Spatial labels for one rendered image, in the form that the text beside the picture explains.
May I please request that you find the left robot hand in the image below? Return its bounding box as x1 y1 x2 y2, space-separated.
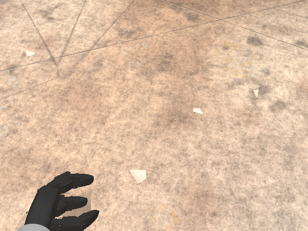
24 171 99 231

